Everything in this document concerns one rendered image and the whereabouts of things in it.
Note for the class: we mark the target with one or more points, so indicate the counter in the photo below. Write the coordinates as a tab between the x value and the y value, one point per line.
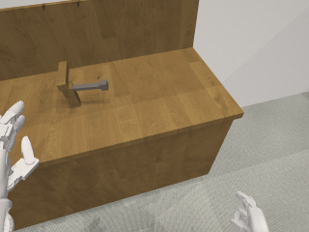
162	120

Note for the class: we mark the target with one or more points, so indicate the left robot forearm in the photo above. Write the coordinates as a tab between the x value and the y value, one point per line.
6	221

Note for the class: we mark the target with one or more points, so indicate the tap lever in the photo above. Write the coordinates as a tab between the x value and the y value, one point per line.
103	85

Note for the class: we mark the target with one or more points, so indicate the robot right hand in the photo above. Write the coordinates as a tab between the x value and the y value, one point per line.
253	220

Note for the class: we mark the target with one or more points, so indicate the robot left hand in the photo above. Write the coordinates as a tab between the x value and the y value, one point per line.
10	124

